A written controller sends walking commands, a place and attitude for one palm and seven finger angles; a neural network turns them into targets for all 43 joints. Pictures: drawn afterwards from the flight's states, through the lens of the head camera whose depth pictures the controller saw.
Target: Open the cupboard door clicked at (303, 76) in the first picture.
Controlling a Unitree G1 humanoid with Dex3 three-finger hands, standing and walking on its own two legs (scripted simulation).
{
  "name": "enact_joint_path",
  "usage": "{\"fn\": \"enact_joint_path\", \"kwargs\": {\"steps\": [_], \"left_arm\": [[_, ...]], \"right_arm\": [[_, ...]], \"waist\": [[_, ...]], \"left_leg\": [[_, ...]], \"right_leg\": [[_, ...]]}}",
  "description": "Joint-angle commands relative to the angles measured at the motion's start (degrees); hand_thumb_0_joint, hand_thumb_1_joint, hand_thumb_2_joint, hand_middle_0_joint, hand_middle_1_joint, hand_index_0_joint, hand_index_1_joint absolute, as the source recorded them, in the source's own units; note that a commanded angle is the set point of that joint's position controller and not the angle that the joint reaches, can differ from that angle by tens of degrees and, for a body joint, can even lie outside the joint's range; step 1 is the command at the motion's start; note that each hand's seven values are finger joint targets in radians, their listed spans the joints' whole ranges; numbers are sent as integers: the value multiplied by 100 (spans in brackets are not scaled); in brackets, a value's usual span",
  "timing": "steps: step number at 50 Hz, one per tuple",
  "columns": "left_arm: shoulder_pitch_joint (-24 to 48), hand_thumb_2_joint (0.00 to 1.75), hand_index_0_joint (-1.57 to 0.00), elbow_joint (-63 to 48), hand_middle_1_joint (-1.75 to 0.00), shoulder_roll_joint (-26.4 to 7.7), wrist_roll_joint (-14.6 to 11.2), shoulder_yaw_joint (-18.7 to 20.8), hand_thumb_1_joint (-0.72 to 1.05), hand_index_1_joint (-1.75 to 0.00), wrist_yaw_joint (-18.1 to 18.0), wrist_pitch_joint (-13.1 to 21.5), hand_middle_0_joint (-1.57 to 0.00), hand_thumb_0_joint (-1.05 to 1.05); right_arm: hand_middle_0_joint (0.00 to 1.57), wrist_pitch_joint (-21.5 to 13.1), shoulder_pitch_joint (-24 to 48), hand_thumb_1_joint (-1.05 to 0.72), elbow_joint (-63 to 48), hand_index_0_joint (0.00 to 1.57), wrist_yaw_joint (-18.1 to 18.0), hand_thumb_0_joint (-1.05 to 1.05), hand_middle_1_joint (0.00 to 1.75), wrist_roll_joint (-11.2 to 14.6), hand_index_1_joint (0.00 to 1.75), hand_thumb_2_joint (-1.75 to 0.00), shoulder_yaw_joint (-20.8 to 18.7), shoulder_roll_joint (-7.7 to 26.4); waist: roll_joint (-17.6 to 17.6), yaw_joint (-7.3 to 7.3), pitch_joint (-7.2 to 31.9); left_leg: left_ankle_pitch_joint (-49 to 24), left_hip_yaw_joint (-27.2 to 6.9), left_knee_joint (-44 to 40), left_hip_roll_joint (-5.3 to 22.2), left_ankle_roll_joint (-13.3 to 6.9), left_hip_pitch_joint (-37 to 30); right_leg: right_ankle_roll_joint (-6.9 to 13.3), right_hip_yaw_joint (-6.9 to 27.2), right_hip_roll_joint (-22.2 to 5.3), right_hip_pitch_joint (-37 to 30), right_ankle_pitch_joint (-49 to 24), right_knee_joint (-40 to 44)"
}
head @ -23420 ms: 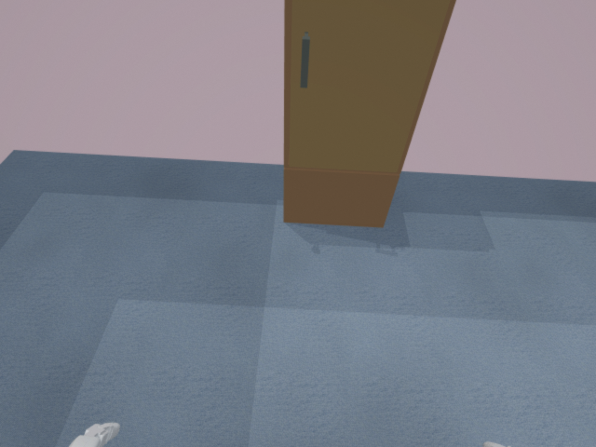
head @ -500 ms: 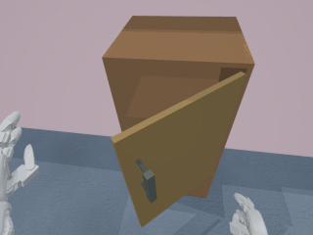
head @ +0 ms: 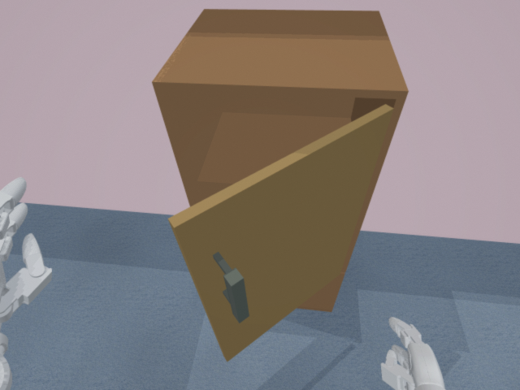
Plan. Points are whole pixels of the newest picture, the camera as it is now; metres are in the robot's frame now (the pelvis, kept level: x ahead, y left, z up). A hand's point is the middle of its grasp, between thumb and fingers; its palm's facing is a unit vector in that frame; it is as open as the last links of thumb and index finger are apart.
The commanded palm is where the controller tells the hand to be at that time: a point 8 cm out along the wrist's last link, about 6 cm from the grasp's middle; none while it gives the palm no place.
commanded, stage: step back with the hand held close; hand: left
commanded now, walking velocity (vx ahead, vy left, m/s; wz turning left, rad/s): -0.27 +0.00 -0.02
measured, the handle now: (230, 288) +0.27 +0.08 +0.00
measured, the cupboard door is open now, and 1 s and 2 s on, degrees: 43 43 43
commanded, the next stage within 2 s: stop stepping back and stand still in 0.84 s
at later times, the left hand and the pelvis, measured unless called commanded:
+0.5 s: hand out of the picture +0.11 +0.30 +0.15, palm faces +0.41 -0.77 -0.50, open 7.4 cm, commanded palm +0.05 +0.34 +0.17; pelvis -0.09 +0.04 -0.01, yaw +1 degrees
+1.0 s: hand out of the picture +0.00 +0.31 +0.18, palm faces +0.46 -0.80 -0.38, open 7.4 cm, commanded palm -0.07 +0.34 +0.17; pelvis -0.21 +0.04 -0.01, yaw +1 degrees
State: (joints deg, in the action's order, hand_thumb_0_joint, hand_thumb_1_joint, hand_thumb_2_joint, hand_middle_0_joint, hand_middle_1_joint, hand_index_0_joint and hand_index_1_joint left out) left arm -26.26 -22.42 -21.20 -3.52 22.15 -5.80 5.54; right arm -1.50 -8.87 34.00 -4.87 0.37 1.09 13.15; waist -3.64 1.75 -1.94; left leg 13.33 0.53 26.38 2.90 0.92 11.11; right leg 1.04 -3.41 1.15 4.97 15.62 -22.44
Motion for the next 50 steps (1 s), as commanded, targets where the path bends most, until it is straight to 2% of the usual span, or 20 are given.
{"fn": "enact_joint_path", "kwargs": {"steps": [1,8,11,14,20,25,27,28,30,31,33,35,36,37,38,39,40,43,46,50], "left_arm": [[-407,90,-20,-1498,-30,-1057,-18,576,90,-30,-103,363,-20,0],[-569,90,-20,-2026,-30,-1487,-46,1029,90,-30,-288,427,-20,0],[-676,90,-20,-1970,-30,-1445,-46,1046,90,-30,-333,471,-20,0],[-720,90,-20,-1937,-30,-1330,-22,958,90,-30,-343,531,-20,0],[-641,90,-20,-1810,-30,-1158,107,941,90,-30,-371,684,-20,0],[-306,90,-20,-2014,-30,-1212,247,1058,90,-30,-391,826,-20,0],[-354,90,-20,-2038,-30,-1243,250,1091,90,-30,-394,868,-20,0],[-389,90,-20,-2052,-30,-1295,229,1124,90,-30,-394,894,-20,0],[-504,90,-20,-2153,-30,-1343,152,1045,90,-30,-462,933,-20,0],[-457,90,-20,-2067,-30,-1337,153,985,90,-30,-511,895,-20,0],[-187,90,-20,-2077,-30,-1259,182,870,90,-30,-537,835,-20,0],[86,90,-20,-1955,-30,-1292,158,869,90,-30,-567,778,-20,0],[240,90,-20,-2057,-30,-1218,112,746,90,-30,-541,811,-20,0],[335,90,-20,-2125,-30,-1232,116,806,90,-30,-546,893,-20,0],[425,90,-20,-2223,-30,-1261,210,947,90,-30,-585,965,-20,0],[454,90,-20,-2122,-30,-1425,236,1048,90,-30,-637,982,-20,0],[198,90,-20,-1961,-30,-1313,168,1097,90,-30,-597,1036,-20,0],[105,90,-20,-2509,-30,-1188,109,958,90,-30,-544,959,-20,0],[-194,90,-20,-2733,-30,-1045,61,770,90,-30,-526,866,-20,0],[-461,90,-20,-2543,-30,-1122,-14,820,90,-30,-528,757,-20,0]], "right_arm": [[20,-39,550,-90,-1083,20,-20,0,30,-13,30,-90,-328,651],[20,86,545,-90,-1254,20,-96,0,30,26,30,-90,-382,596],[20,64,528,-90,-1270,20,-109,0,30,26,30,-90,-402,620],[20,-1,495,-90,-1254,20,-100,0,30,17,30,-90,-422,694],[20,-219,432,-90,-1264,20,-65,0,30,20,30,-90,-407,758],[20,-427,391,-90,-1218,20,-71,0,30,-27,30,-90,-442,762],[20,-477,340,-90,-1201,20,-51,0,30,-37,30,-90,-463,707],[20,-496,286,-90,-1183,20,-31,0,30,-45,30,-90,-472,663],[20,-483,133,-90,-973,20,10,0,30,-46,30,-90,-496,543],[20,-440,120,-90,-806,20,49,0,30,-81,30,-90,-484,479],[20,-398,176,-90,-740,20,80,0,30,-115,30,-90,-453,472],[20,-370,190,-90,-688,20,8,0,30,-104,30,-90,-364,435],[20,-406,296,-90,-713,20,-42,0,30,-45,30,-90,-341,516],[20,-479,415,-90,-768,20,-94,0,30,-45,30,-90,-367,706],[20,-575,384,-90,-807,20,-106,0,30,-79,30,-90,-402,730],[20,-663,279,-90,-727,20,-117,0,30,-130,30,-90,-452,533],[20,-746,244,-90,-609,20,-32,0,30,-164,30,-90,-474,450],[20,-798,291,-90,-597,20,132,0,30,-157,30,-90,-604,582],[20,-849,375,-90,-587,20,241,0,30,-85,30,-90,-567,544],[20,-865,322,-90,-633,20,233,0,30,-94,30,-90,-412,480]], "waist": [[66,-86,1079],[215,-106,1164],[-102,-95,1112],[-314,-107,972],[-450,-140,513],[-606,-124,486],[-351,-136,455],[64,-156,412],[843,-217,506],[1247,-222,523],[1480,-243,560],[1156,-316,326],[496,-322,164],[-621,-244,33],[-1475,-188,314],[-1234,-226,406],[-984,-235,865],[-375,-226,900],[-688,-215,1095],[-1318,-251,1039]], "left_leg": [[-2374,139,46,-7,-270,-674],[-2285,26,-6,101,-215,-292],[-1985,-79,-174,185,-232,-27],[-1208,-237,-429,250,-272,417],[1732,-690,-1165,509,-510,2270],[2751,-982,-1354,698,-659,3063],[2605,-710,-847,461,-569,2863],[2381,-497,-321,187,-450,2466],[1237,-40,1721,-350,-63,818],[986,12,2636,-395,7,351],[990,-77,2847,-258,-27,356],[658,57,1043,-247,-24,164],[551,18,65,-231,-57,164],[689,-882,-883,526,-335,912],[496,-2003,-1385,1571,-802,1713],[-212,-2269,-1396,1876,-1063,1434],[359,-2136,-1468,1926,-1097,1433],[-482,-1500,-957,1657,-1111,866],[-235,-1144,-1128,1397,-913,367],[2114,-1073,-2074,1006,-482,564]], "right_leg": [[-224,265,-528,288,-2993,41],[-209,305,-408,359,-2596,-171],[-210,307,-326,345,-2088,-290],[-208,298,-234,263,-1504,-357],[-237,353,-36,-391,-393,-894],[-241,348,165,-715,88,-1397],[-122,641,32,-262,481,-978],[8,1051,-175,337,896,-423],[567,2312,-1209,2333,1791,846],[794,2631,-1663,2982,1806,1130],[785,2119,-1675,2829,769,865],[338,1363,-1088,2611,292,337],[86,1082,-704,2543,259,-185],[-137,766,-183,2099,291,-1264],[-286,436,190,1432,812,-2768],[-243,675,231,1838,1310,-3849],[-205,897,222,1654,1356,-4521],[-252,830,167,2031,1133,-4633],[-300,468,224,2030,1153,-4111],[-157,-135,428,1167,1565,-2670]]}}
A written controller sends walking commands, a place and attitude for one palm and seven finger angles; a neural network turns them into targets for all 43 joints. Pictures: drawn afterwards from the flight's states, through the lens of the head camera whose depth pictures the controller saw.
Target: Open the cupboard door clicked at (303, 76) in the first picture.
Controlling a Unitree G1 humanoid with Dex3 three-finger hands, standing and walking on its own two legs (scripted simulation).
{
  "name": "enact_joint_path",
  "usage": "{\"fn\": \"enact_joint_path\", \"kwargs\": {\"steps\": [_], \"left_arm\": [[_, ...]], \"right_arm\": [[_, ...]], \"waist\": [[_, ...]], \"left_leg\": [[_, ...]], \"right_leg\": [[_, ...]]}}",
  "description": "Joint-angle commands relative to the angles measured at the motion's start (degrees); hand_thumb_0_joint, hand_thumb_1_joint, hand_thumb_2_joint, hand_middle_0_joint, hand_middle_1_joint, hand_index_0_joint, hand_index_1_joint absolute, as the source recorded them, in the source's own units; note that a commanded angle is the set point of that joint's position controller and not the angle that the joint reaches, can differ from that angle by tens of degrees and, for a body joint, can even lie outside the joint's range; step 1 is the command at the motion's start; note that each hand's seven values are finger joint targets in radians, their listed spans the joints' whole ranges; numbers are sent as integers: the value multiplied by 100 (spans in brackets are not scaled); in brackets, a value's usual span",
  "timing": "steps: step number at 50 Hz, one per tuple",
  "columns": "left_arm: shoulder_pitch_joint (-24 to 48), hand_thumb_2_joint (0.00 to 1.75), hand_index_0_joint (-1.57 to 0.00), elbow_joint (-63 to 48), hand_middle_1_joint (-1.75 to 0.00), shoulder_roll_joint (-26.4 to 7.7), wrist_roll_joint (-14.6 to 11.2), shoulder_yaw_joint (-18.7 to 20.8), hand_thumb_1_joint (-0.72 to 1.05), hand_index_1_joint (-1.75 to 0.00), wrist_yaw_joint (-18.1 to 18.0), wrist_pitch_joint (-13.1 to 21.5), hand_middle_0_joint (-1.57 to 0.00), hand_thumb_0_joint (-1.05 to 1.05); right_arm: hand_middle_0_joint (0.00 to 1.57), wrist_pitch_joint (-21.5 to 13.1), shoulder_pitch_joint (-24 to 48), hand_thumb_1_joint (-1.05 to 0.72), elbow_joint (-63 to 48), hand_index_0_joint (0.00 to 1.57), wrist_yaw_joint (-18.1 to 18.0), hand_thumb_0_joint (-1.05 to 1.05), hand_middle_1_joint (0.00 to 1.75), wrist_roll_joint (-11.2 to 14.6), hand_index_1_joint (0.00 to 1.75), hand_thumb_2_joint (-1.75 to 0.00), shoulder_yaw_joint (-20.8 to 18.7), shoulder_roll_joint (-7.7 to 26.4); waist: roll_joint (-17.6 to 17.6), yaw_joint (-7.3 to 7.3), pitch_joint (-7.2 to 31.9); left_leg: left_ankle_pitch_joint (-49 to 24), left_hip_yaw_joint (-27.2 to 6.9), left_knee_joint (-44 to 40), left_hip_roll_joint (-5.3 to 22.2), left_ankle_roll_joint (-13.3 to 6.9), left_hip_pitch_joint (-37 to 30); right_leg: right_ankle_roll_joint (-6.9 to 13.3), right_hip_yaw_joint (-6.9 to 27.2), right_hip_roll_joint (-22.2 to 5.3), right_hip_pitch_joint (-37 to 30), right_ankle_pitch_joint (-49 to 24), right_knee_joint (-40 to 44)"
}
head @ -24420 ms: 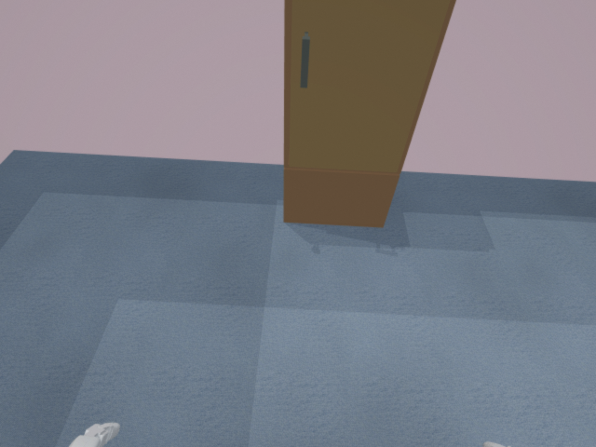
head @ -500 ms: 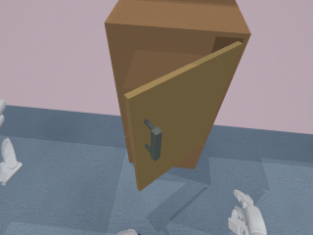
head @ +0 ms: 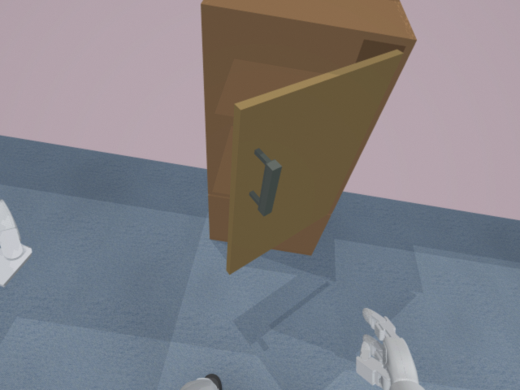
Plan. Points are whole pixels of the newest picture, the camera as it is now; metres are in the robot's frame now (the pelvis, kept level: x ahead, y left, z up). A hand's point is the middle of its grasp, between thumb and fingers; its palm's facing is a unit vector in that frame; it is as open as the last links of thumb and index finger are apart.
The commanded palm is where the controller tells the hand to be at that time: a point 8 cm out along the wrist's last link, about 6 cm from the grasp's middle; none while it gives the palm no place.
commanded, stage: stop stepping back and stand still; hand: left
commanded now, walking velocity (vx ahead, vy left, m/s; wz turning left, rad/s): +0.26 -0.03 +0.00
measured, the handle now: (262, 183) +0.48 +0.03 +0.01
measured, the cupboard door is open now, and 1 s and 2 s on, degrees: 43 43 43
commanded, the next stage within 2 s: let the arm hang, fingers relaxed in 1.72 s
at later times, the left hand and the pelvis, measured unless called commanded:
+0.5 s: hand (54, 337) +0.14 +0.22 +0.15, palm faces +0.41 -0.83 -0.38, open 7.4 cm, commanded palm +0.06 +0.26 +0.18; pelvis -0.09 -0.03 -0.01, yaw -2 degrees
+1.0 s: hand (14, 375) +0.11 +0.23 +0.16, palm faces +0.39 -0.81 -0.43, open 7.4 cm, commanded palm +0.05 +0.28 +0.18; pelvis -0.10 -0.02 +0.00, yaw -2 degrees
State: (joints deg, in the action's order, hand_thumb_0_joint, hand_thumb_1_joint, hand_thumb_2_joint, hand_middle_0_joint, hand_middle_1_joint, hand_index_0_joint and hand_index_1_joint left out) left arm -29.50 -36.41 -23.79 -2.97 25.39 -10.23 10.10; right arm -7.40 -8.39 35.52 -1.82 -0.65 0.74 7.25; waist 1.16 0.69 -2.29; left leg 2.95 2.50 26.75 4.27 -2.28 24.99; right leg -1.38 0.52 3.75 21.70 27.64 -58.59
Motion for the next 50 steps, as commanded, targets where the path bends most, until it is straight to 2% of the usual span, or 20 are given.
{"fn": "enact_joint_path", "kwargs": {"steps": [1,4,7,9,10,11,14,17,20,22,24,27,28,29,30,31,36,42,47,50], "left_arm": [[-195,90,-20,-1049,-30,-918,-102,571,90,-30,-95,274,-20,0],[-711,90,-20,-853,-30,-1282,-160,923,90,-30,-65,207,-20,0],[-737,90,-20,-1059,-30,-1600,-218,1120,90,-30,18,345,-20,0],[-491,90,-20,-885,-30,-1797,-181,1384,90,-30,-86,424,-20,0],[-599,90,-20,-218,-30,-1146,-247,878,90,-30,8,310,-20,0],[-426,90,-20,-68,-30,-1156,-199,879,90,-30,11,286,-20,0],[381,90,-20,525,-30,-1024,-36,519,90,-30,46,333,-20,0],[1072,90,-20,675,-30,-874,51,106,90,-30,40,382,-20,0],[1142,90,-20,242,-30,-972,48,145,90,-30,12,484,-20,0],[834,90,-20,-279,-30,-1298,113,461,90,-30,-38,543,-20,0],[542,90,-20,-828,-30,-1698,116,927,90,-30,-51,534,-20,0],[-483,90,-20,-606,-30,-1340,66,1039,90,-30,-99,512,-20,0],[-714,90,-20,-366,-30,-1339,87,1118,90,-30,-99,527,-20,0],[-913,90,-20,-132,-30,-1333,86,1158,90,-30,-71,538,-20,0],[-586,90,-20,-58,-30,-1203,39,953,90,-30,-31,515,-20,0],[-131,90,-20,-89,-30,-1050,36,802,90,-30,5,595,-20,0],[368,90,-20,1091,-30,-749,138,409,90,-30,88,741,-20,0],[862,90,-20,97,-30,-843,174,146,90,-30,-28,645,-20,0],[370,90,-20,-1212,-30,-1202,117,683,90,-30,-88,717,-20,0],[-144,90,-20,-860,-30,-1193,102,888,90,-30,-48,650,-20,0]], "right_arm": [[20,-262,248,-90,-800,20,-86,0,30,-9,30,-90,-345,1053],[20,-153,189,-90,-854,20,-107,0,30,-5,30,-90,-305,992],[20,116,185,-90,-794,20,-83,0,30,-36,30,-90,-217,928],[20,16,213,-90,-798,20,-35,0,30,-66,30,-90,-120,1009],[20,29,-50,-90,-705,20,-70,0,30,147,30,-90,-262,1014],[20,14,113,-90,-785,20,-108,0,30,180,30,-90,-293,1112],[20,-26,312,-90,-637,20,-232,0,30,150,30,-90,-238,1149],[20,-128,60,-90,-540,20,-290,0,30,113,30,-90,-319,1258],[20,-154,-53,-90,-698,20,-246,0,30,173,30,-90,-384,1441],[20,-262,-14,-90,-666,20,-197,0,30,-13,30,-90,-333,1248],[20,-347,183,-90,-736,20,-189,0,30,-2,30,-90,-363,1208],[20,-265,268,-90,-898,20,-200,0,30,44,30,-90,-353,1158],[20,-196,228,-90,-925,20,-212,0,30,38,30,-90,-367,1121],[20,-94,159,-90,-940,20,-194,0,30,40,30,-90,-436,1058],[20,-29,202,-90,-944,20,-163,0,30,44,30,-90,-464,1092],[20,-73,61,-90,-822,20,-152,0,30,1,30,-90,-538,1247],[20,-168,-122,-90,-523,20,-252,0,30,51,30,-90,-327,1049],[20,-483,153,-90,-640,20,-335,0,30,-21,30,-90,-357,1070],[20,-380,98,-90,-878,20,-234,0,30,27,30,-90,-425,1229],[20,-362,59,-90,-831,20,-190,0,30,7,30,-90,-303,997]], "waist": [[-1906,-136,1092],[-1823,-59,1292],[519,-75,1027],[330,-33,1263],[1266,-144,1154],[1351,-134,917],[295,-141,246],[216,-239,342],[-682,-214,717],[-1247,-139,674],[-1029,-27,344],[-1403,27,276],[-972,44,285],[208,62,306],[1309,19,58],[793,-144,-247],[161,-241,134],[972,63,520],[-1177,79,1120],[-1761,24,707]], "left_leg": [[3277,-1155,-2212,749,-21,-828],[2745,-301,-1657,78,494,-949],[1196,-7,1684,-395,360,-1095],[1443,-90,2481,-338,321,384],[1315,-213,2521,-450,321,971],[1245,-121,2309,-353,267,991],[1197,261,1245,-459,70,52],[784,340,181,-665,-191,-1342],[-822,-1477,-7,578,-989,-2497],[-395,-2676,-741,1220,-1299,-1968],[2267,-2245,-1499,1092,-989,-255],[3703,-1018,-1289,474,-319,1157],[3672,-681,-508,157,-110,1563],[3121,-105,1387,-407,124,1508],[2665,-112,3334,-609,260,1749],[2146,-502,4197,-461,304,1655],[1186,-161,2994,-165,271,873],[963,422,268,-468,56,-975],[-1427,-1024,-308,749,-306,-2443],[-1478,-652,-514,684,-202,-1702]], "right_leg": [[146,-687,261,-822,525,1545],[384,-986,296,-1745,114,3871],[844,1148,-1703,-378,-1409,5065],[1057,1220,-2217,-1414,-3915,4455],[461,845,-1648,-2244,-5022,3906],[298,725,-1615,-2269,-5611,3706],[375,665,-1690,-1500,-5263,3610],[59,413,-1444,-958,-4664,2911],[-412,44,-629,220,-2391,1216],[-102,167,-487,534,384,659],[143,106,-540,-704,421,910],[331,-497,-343,-2209,-140,2466],[475,-80,-497,-2468,-13,2971],[859,1351,-1232,-1941,958,4034],[1335,3536,-2502,-1075,2034,5195],[1287,3573,-2585,-418,1734,5389],[876,995,-1679,-1001,-2062,4320],[634,639,-1488,-1385,-2536,3940],[78,15,-537,-619,-1607,2547],[82,-366,-416,-881,-962,2680]]}}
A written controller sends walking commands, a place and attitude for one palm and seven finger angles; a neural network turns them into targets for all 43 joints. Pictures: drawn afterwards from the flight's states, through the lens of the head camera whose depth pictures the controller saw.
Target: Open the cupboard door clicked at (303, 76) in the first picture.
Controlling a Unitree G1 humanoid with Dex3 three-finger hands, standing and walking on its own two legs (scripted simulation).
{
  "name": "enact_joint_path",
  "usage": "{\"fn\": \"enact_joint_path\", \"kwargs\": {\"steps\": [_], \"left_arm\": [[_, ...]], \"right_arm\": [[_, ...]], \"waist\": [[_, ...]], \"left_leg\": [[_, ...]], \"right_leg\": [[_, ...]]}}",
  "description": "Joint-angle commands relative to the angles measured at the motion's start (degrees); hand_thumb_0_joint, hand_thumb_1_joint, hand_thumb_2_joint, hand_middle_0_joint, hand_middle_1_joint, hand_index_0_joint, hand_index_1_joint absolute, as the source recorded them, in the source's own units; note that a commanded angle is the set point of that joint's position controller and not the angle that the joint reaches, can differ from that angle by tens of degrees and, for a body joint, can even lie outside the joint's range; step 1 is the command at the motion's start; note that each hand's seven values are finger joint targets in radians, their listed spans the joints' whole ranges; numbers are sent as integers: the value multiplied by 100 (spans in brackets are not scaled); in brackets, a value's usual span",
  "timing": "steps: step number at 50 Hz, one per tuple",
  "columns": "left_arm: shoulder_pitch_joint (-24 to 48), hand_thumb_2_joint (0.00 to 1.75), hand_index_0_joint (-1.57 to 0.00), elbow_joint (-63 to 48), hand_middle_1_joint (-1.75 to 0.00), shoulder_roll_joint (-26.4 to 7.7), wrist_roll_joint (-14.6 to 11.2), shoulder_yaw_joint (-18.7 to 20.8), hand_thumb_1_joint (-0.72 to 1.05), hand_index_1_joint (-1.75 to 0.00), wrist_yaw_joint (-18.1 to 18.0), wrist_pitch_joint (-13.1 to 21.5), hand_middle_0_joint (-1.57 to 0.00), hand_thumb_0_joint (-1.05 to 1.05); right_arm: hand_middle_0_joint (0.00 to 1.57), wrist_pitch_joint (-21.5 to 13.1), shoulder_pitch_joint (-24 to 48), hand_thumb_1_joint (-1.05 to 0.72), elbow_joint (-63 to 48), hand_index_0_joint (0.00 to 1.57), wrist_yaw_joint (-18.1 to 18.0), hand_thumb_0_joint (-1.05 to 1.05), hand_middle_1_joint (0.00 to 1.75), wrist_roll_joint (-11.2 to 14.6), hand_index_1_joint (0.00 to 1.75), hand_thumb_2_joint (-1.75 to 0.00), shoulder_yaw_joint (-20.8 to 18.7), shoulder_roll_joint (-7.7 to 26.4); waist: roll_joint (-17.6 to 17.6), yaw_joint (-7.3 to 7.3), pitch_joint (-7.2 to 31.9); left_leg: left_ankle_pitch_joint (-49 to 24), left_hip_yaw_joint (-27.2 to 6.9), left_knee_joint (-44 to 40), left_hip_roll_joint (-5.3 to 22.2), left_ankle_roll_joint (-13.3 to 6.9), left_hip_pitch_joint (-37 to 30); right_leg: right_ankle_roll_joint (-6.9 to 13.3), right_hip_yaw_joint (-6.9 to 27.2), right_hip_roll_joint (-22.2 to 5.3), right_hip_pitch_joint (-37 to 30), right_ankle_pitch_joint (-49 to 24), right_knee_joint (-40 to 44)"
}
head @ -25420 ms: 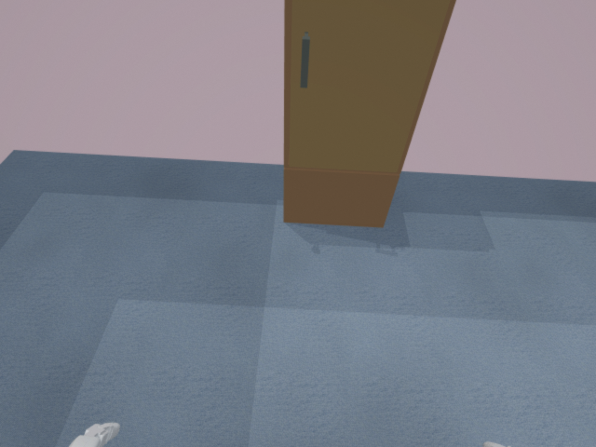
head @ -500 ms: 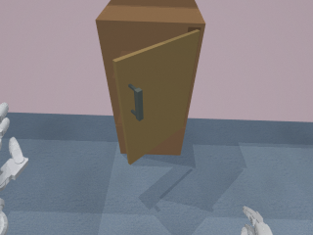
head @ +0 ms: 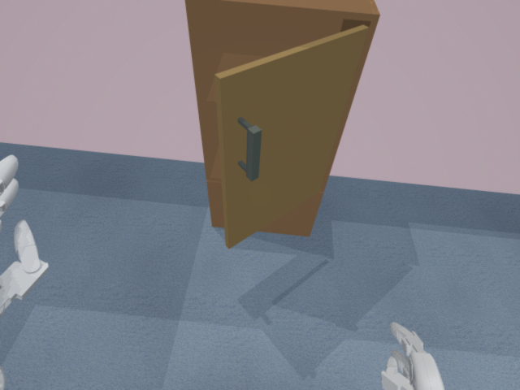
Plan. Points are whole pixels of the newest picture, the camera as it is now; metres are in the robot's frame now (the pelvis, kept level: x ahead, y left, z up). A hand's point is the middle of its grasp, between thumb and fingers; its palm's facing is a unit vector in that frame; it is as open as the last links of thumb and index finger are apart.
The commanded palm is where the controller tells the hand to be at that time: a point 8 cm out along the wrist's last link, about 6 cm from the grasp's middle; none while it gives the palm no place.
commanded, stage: stop stepping back and stand still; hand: left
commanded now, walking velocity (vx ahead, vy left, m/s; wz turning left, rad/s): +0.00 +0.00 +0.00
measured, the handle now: (247, 149) +0.58 +0.07 +0.01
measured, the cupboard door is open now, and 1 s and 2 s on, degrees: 43 43 43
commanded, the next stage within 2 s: let the arm hang, fingers relaxed in 0.72 s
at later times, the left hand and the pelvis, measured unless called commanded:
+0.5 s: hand out of the picture +0.18 +0.28 +0.17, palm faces +0.42 -0.78 -0.46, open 7.4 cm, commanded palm +0.12 +0.32 +0.18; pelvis -0.02 +0.02 +0.01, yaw +1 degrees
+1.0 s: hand out of the picture +0.13 +0.26 -0.08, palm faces +0.06 -0.91 -0.40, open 7.4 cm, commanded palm none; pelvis -0.03 +0.02 +0.00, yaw +2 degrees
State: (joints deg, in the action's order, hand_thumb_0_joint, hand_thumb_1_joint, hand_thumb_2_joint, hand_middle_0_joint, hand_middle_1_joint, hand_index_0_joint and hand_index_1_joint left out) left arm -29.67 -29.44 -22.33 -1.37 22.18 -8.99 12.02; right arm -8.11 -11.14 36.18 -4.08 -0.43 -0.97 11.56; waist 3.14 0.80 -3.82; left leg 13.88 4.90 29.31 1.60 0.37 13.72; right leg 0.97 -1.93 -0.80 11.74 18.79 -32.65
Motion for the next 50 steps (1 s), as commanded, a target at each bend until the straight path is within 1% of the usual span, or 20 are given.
{"fn": "enact_joint_path", "kwargs": {"steps": [1,2,5,7,13,14,16,19,26,32,34,39,40,41,42,43,45,48,49,50], "left_arm": [[-111,90,-20,-1348,-30,-1224,-64,1157,90,-30,-169,443,-20,0],[-137,90,-20,-1165,-30,-1116,-79,1095,90,-30,-154,435,-20,0],[-452,90,-20,-584,-30,-889,-176,900,90,-30,-94,333,-20,0],[-432,90,-20,-430,-30,-818,-203,787,90,-30,-47,272,-20,0],[179,90,-20,-943,-30,-1043,-165,733,90,-30,-38,201,-20,0],[328,90,-20,-1181,-30,-1283,-154,875,90,-30,-75,211,-20,0],[270,90,-20,-1247,-30,-1148,-141,789,90,-30,-95,218,-20,0],[157,90,-20,-1299,-30,-1276,-138,943,90,-30,-145,228,-20,0],[-217,90,-20,-566,-30,-878,-162,719,90,-30,-102,205,-20,0],[-17,90,-20,-645,-30,-954,-131,665,90,-30,-84,206,-20,0],[115,90,-20,-890,-30,-1112,-120,761,90,-30,-99,223,-20,0],[37,90,-20,-1062,-30,-1180,-102,849,90,-30,-145,240,-20,0],[-46,90,-20,-1032,-30,-1089,-109,798,90,-30,-143,238,-20,0],[371,90,-20,3760,-30,54,348,-1698,90,-30,687,-584,-20,0],[398,90,-20,3999,-30,72,289,-1533,90,-30,825,-1039,-20,0],[442,90,-20,3890,-30,146,266,-1569,90,-30,853,-1182,-20,0],[652,90,-20,4358,-30,176,322,-1659,90,-30,877,-1154,-20,0],[1011,90,-20,5351,-30,68,366,-1731,90,-30,872,-1134,-20,0],[1173,90,-20,5688,-30,56,358,-1779,90,-30,854,-1149,-20,0],[1315,90,-20,6023,-30,106,332,-1843,90,-30,839,-1181,-20,0]], "right_arm": [[20,-291,302,-90,-880,20,46,0,30,20,30,-90,-136,617],[20,-286,282,-90,-867,20,49,0,30,43,30,-90,-142,655],[20,-221,239,-90,-884,20,74,0,30,84,30,-90,-175,678],[20,-148,264,-90,-883,20,78,0,30,80,30,-90,-186,698],[20,-138,467,-90,-945,20,-42,0,30,39,30,-90,-108,690],[20,-156,546,-90,-957,20,-79,0,30,32,30,-90,-100,682],[20,-190,513,-90,-990,20,-91,0,30,22,30,-90,-74,648],[20,-221,528,-90,-985,20,-101,0,30,5,30,-90,-81,663],[20,-157,428,-90,-902,20,-56,0,30,43,30,-90,-127,694],[20,-159,434,-90,-914,20,-75,0,30,46,30,-90,-143,735],[20,-190,475,-90,-915,20,-98,0,30,37,30,-90,-157,753],[20,-216,456,-90,-943,20,-116,0,30,14,30,-90,-144,736],[20,-212,428,-90,-953,20,-113,0,30,15,30,-90,-123,695],[20,-390,730,-90,569,20,470,0,30,71,30,-90,-361,1781],[20,65,252,-90,616,20,476,0,30,77,30,-90,-352,1520],[20,204,144,-90,485,20,457,0,30,70,30,-90,-316,1445],[20,353,222,-90,551,20,430,0,30,-24,30,-90,-207,1358],[20,524,227,-90,771,20,433,0,30,-91,30,-90,-103,1179],[20,602,122,-90,831,20,440,0,30,-92,30,-90,-75,1039],[20,674,57,-90,961,20,443,0,30,-104,30,-90,-35,895]], "waist": [[-1759,-15,715],[-1576,-45,697],[-496,-138,833],[-217,-162,942],[-578,-78,994],[-713,-53,978],[-843,-37,955],[-995,-16,865],[-665,-76,581],[-586,-72,615],[-736,-62,711],[-1000,-27,804],[-930,-29,806],[-851,-300,325],[-911,-230,761],[-1160,-249,684],[-510,-133,826],[997,-80,870],[1242,-143,864],[1180,-189,793]], "left_leg": [[-2299,-802,-716,921,-407,-313],[-2065,-658,-609,818,-325,-179],[-1702,-426,-265,455,-68,-86],[-1595,-360,-207,373,-23,-239],[-1210,-450,-736,349,-71,-293],[-1063,-442,-786,334,-73,-304],[-864,-486,-892,301,-78,-241],[-492,-499,-995,254,-58,-164],[1,-507,-1065,220,-1,16],[82,-537,-1162,200,-20,12],[-2,-522,-1151,166,-15,-35],[-38,-590,-1238,192,-21,-48],[-71,-583,-1214,194,-26,-41],[-1191,-901,-325,478,-117,676],[-1546,-762,-360,603,-109,183],[-1304,-815,-469,713,-175,297],[-880,-1150,-612,784,-396,776],[-755,-995,-233,466,-315,537],[-811,-821,-12,288,-241,283],[-844,-672,160,152,-193,91]], "right_leg": [[-141,-104,59,-56,-246,300],[-133,-47,50,-219,-730,536],[-64,450,-169,-433,-2378,832],[-54,586,-252,-324,-2645,915],[-178,328,-59,-351,-1716,1030],[-179,322,-76,-341,-1627,1071],[-176,268,-46,-399,-1378,1113],[-157,273,-40,-377,-1118,1277],[-147,275,-22,-190,-703,1614],[-182,213,37,-209,-617,1653],[-186,194,37,-276,-688,1629],[-178,139,75,-416,-748,1511],[-179,137,55,-442,-805,1496],[17,-118,-370,285,-1171,550],[56,177,-399,434,-834,644],[34,53,-296,496,-365,436],[66,81,-198,172,-167,142],[152,364,-486,143,-555,658],[239,506,-695,357,-621,821],[316,560,-854,564,-712,915]]}}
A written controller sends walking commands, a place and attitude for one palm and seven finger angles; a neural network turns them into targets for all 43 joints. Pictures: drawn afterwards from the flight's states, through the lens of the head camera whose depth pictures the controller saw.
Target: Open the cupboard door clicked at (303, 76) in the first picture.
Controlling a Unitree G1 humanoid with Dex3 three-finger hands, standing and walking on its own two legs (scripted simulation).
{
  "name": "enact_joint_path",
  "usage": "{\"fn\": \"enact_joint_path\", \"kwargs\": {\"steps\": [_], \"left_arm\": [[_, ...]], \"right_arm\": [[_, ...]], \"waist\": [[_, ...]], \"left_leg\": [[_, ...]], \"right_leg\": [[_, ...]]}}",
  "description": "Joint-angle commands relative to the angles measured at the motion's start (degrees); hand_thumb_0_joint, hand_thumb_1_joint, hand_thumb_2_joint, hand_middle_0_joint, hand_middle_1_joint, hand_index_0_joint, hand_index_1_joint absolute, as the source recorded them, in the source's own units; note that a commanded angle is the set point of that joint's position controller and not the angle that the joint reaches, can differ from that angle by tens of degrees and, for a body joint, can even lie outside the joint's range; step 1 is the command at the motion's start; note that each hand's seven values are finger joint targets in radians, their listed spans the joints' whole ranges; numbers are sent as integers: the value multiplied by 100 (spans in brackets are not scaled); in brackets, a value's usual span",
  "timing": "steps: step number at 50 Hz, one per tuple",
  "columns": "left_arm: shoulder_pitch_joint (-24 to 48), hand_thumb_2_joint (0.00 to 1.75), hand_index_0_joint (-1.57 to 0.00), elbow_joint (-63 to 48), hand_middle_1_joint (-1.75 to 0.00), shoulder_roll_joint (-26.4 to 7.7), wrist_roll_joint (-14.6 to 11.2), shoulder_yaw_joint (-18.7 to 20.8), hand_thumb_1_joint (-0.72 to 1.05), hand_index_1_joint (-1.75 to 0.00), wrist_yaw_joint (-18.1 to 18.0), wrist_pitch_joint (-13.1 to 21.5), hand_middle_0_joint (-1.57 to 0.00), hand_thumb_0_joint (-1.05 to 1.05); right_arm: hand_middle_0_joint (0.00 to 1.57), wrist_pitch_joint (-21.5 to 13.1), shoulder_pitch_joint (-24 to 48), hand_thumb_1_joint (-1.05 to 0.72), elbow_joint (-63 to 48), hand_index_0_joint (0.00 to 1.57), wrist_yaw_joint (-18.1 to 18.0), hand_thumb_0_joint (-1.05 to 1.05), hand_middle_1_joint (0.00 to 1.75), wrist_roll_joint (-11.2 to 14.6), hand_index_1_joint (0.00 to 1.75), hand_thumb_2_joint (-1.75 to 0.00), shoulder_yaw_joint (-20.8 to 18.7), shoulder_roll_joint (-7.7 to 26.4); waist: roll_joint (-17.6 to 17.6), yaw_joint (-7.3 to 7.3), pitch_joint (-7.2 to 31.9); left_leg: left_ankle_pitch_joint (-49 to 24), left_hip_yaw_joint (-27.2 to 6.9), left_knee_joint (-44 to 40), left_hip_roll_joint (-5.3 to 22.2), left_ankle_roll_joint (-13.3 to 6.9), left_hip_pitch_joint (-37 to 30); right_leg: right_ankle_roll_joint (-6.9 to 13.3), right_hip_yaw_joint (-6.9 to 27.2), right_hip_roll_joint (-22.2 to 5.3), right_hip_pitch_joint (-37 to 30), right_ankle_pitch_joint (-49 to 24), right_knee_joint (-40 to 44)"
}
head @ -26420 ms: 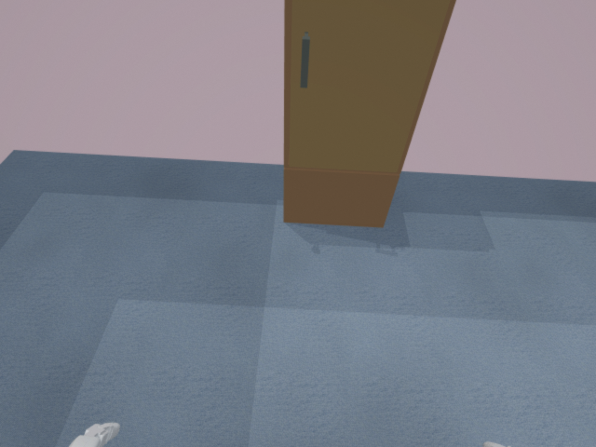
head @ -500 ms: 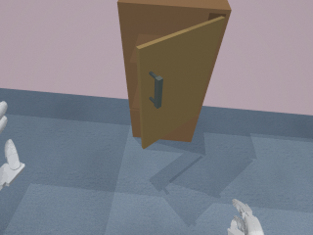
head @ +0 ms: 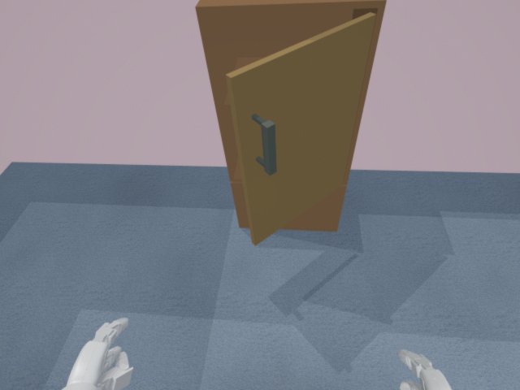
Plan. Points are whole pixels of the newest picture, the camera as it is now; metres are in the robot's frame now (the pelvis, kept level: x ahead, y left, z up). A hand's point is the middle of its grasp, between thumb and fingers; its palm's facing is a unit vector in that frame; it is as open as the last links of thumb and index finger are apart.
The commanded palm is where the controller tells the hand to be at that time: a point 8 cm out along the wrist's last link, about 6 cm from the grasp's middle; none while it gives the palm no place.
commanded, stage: let the arm hang, fingers relaxed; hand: left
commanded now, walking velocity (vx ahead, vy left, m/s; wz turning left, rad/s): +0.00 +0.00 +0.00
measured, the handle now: (263, 144) +0.61 +0.02 +0.01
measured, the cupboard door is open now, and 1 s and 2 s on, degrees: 43 43 43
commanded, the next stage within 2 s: look to check the result in 0.92 s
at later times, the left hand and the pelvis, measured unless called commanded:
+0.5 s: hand out of the picture -0.03 +0.17 -0.16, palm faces +0.05 -0.97 -0.23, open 7.3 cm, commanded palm none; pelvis +0.01 -0.01 +0.01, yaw +1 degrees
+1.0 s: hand out of the picture +0.02 +0.15 -0.17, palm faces +0.05 -0.98 -0.18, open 7.3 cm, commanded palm none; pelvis +0.03 -0.01 +0.01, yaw +1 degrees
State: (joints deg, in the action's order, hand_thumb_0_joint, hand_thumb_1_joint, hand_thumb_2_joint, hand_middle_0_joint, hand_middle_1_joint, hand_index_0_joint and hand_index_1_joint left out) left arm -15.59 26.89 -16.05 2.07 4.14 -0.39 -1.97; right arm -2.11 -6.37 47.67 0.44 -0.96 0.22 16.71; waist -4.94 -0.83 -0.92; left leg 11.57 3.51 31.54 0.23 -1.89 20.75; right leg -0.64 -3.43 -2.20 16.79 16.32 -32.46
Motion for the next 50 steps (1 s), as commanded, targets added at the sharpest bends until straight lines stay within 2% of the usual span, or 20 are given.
{"fn": "enact_joint_path", "kwargs": {"steps": [1,3,5,7,8,11,15,20,25,30,38,42,50], "left_arm": [[44,90,-20,672,-30,-524,-34,-85,90,-30,-40,188,-20,0],[132,90,-20,1177,-30,-481,-64,-158,90,-30,-68,158,-20,0],[-50,90,-20,1693,-30,-409,-92,-191,90,-30,-88,164,-20,0],[-259,90,-20,2179,-30,-344,-119,-198,90,-30,-95,175,-20,0],[-352,90,-20,2339,-30,-204,-112,-127,90,-30,-109,172,-20,0],[-313,90,-20,2759,-30,-204,-130,-179,90,-30,-93,176,-20,0],[-292,90,-20,3140,-30,-108,-141,-209,90,-30,-92,194,-20,0],[-363,90,-20,3488,-30,28,-146,-239,90,-30,-116,201,-20,0],[-472,90,-20,3673,-30,124,-149,-258,90,-30,-146,206,-20,0],[-470,90,-20,3724,-30,193,-142,-244,90,-30,-166,202,-20,0],[-423,90,-20,3719,-30,260,-146,-212,90,-30,-171,226,-20,0],[-426,90,-20,3740,-30,259,-151,-210,90,-30,-169,237,-20,0],[-414,90,-20,3765,-30,284,-150,-226,90,-30,-173,251,-20,0]], "right_arm": [[20,143,-450,-90,-82,20,-15,0,30,-71,30,-90,-131,317],[20,210,-453,-90,96,20,-25,0,30,-88,30,-90,-92,250],[20,219,-400,-90,273,20,-53,0,30,-89,30,-90,-76,253],[20,229,-446,-90,471,20,-96,0,30,-64,30,-90,-57,168],[20,251,-505,-90,525,20,-117,0,30,-87,30,-90,-90,71],[20,312,-760,-90,767,20,-153,0,30,-59,30,-90,-103,-10],[20,325,-1113,-90,1044,20,-180,0,30,-43,30,-90,-128,-99],[20,302,-1327,-90,1332,20,-199,0,30,-37,30,-90,-115,-204],[20,275,-1330,-90,1480,20,-215,0,30,-33,30,-90,-85,-298],[20,275,-1331,-90,1605,20,-217,0,30,-45,30,-90,-79,-387],[20,226,-1296,-90,1639,20,-237,0,30,-51,30,-90,-71,-434],[20,213,-1287,-90,1644,20,-249,0,30,-44,30,-90,-68,-448],[20,217,-1262,-90,1656,20,-254,0,30,-39,30,-90,-75,-411]], "waist": [[1736,-68,419],[757,-57,301],[-147,52,224],[-605,114,211],[-791,130,200],[-438,84,50],[309,22,-12],[627,20,-241],[542,55,-362],[611,56,-511],[302,66,-345],[256,77,-326],[521,67,-370]], "left_leg": [[-595,-453,-20,229,75,-739],[-782,-522,-286,318,81,-818],[-648,-715,-654,467,47,-569],[-226,-777,-872,476,37,-361],[30,-773,-932,480,39,-309],[375,-771,-951,455,66,-306],[295,-715,-919,458,69,-586],[138,-694,-1031,496,46,-696],[-24,-664,-1141,509,32,-706],[54,-631,-1201,486,44,-693],[-266,-597,-1199,481,58,-796],[-469,-572,-1173,494,63,-843],[-610,-564,-1145,496,64,-955]], "right_leg": [[511,720,-761,206,-438,943],[436,627,-614,185,-313,831],[310,527,-414,-172,-158,762],[304,515,-357,-504,-155,855],[330,458,-347,-581,-113,914],[379,473,-390,-536,79,1159],[391,448,-446,-333,309,1358],[351,351,-436,-202,304,1376],[310,339,-411,-290,32,1308],[289,349,-401,-229,106,1324],[279,352,-405,-446,-243,1287],[276,369,-410,-530,-440,1316],[264,341,-421,-539,-507,1390]]}}
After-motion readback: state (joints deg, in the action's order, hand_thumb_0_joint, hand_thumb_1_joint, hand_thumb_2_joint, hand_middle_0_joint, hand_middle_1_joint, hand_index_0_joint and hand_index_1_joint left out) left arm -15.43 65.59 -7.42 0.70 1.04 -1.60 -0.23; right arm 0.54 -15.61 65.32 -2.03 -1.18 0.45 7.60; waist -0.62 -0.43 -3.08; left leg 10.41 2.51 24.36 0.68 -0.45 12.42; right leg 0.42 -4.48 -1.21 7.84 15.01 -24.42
